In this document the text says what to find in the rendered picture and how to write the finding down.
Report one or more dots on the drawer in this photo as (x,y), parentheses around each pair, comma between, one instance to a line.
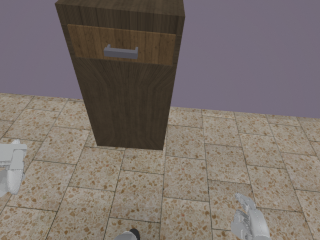
(153,47)

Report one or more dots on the handle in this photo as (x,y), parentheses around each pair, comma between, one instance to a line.
(120,53)

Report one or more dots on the cabinet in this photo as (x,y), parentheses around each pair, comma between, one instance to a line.
(127,103)

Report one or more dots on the left robot hand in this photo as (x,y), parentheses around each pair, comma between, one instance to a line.
(11,157)

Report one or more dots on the right robot hand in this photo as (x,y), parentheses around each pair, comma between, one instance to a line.
(250,225)

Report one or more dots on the robot left foot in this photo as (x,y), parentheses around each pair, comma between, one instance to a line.
(135,232)

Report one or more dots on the left robot shin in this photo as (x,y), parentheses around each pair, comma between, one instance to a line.
(128,232)

